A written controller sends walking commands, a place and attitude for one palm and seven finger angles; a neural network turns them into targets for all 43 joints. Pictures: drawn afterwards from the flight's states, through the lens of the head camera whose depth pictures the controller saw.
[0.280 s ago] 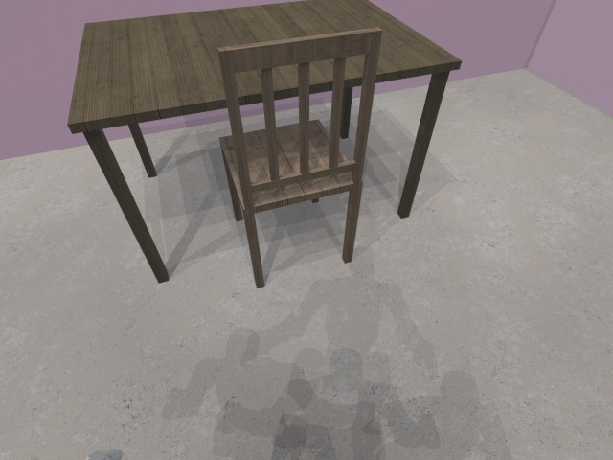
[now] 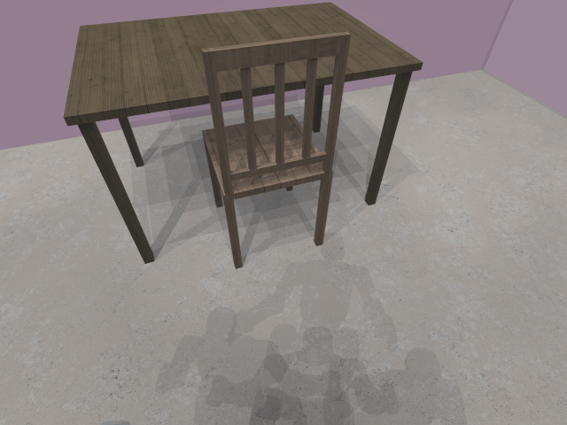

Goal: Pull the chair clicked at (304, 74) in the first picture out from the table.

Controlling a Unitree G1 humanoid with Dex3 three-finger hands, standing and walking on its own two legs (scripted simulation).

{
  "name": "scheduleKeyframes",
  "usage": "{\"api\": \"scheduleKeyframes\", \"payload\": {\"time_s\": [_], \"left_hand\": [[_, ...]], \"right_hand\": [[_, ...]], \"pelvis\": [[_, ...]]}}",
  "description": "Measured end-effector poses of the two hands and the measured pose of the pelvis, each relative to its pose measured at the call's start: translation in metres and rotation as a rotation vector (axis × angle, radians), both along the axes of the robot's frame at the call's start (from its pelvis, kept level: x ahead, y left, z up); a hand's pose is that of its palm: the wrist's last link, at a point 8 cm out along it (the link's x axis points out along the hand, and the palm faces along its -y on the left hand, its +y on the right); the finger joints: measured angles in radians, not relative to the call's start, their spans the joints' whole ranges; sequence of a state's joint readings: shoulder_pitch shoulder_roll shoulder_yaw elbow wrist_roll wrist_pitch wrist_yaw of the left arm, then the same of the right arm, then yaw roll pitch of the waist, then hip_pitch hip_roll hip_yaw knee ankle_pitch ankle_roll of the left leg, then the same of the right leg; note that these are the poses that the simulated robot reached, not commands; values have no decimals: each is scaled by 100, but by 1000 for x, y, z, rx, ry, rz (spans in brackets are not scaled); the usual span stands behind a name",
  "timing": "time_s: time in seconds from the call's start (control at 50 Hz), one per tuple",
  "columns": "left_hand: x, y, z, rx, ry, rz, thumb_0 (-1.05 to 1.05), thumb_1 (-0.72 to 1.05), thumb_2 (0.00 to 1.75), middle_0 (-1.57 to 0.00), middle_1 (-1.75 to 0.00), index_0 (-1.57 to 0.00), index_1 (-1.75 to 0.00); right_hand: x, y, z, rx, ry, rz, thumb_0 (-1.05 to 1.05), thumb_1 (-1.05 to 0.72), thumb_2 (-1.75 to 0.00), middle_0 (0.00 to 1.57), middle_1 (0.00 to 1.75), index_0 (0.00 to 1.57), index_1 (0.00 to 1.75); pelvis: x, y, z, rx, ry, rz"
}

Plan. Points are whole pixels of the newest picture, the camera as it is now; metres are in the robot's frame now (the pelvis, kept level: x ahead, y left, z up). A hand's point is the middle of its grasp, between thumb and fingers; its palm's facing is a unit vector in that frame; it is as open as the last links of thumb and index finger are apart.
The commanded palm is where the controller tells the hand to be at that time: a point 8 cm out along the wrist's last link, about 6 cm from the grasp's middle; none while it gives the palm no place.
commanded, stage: stand and wait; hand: left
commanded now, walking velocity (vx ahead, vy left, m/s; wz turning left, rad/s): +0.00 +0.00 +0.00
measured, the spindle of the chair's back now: (279, 117) +0.97 +0.07 -0.08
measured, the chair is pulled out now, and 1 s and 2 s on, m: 0.00 0.00 0.00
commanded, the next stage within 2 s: look at it before walking up in 0.54 s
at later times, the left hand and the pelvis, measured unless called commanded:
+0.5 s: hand out of the picture +0.06 +0.25 -0.15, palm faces -0.02 -0.94 -0.34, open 7.4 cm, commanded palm none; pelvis -0.01 +0.00 +0.00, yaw +0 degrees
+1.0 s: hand out of the picture +0.07 +0.25 -0.15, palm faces -0.03 -0.94 -0.33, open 7.4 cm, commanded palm none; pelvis +0.00 +0.00 +0.01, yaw +0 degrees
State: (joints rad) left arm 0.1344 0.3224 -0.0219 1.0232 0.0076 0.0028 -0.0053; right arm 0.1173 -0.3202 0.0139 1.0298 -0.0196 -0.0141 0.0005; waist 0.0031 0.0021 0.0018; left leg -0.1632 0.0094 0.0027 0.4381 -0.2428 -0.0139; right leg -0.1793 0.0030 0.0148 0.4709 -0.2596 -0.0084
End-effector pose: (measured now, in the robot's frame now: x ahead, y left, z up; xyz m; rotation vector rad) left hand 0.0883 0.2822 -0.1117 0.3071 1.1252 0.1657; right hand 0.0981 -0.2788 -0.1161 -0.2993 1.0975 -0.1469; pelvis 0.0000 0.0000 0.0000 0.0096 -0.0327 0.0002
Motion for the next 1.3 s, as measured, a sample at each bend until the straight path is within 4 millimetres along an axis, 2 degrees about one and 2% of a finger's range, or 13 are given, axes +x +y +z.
{"api": "scheduleKeyframes", "payload": {"time_s": [0.24, 0.4, 0.8, 1.3], "left_hand": [[-32, 4, -4, 12, 90, 33, 1, 90, 90, -20, -30, -20, -30], [-38, 7, -3, 20, 109, 40, 1, 90, 90, -20, -30, -20, -30], [-20, 5, -2, 8, 63, 20, 1, 90, 90, -20, -30, -20, -30], [-23, 10, -1, 16, 88, 36, 1, 90, 90, -20, -30, -20, -30]], "right_hand": [[-37, -9, -7, -8, 108, -36, 0, -90, -90, 20, 30, 20, 30], [-50, -12, -8, -12, 143, -48, 0, -90, -90, 20, 30, 20, 30], [-35, -8, -3, -8, 100, -43, 0, -90, -90, 20, 30, 20, 30], [-27, -9, -1, -15, 111, -37, 0, -90, -90, 20, 30, 20, 30]], "pelvis": [[-4, -3, 2, -2, 1, -1], [-6, -3, 3, -3, 0, -1], [-4, -1, 5, -4, 1, -5], [3, -1, 6, -5, 1, -3]]}}
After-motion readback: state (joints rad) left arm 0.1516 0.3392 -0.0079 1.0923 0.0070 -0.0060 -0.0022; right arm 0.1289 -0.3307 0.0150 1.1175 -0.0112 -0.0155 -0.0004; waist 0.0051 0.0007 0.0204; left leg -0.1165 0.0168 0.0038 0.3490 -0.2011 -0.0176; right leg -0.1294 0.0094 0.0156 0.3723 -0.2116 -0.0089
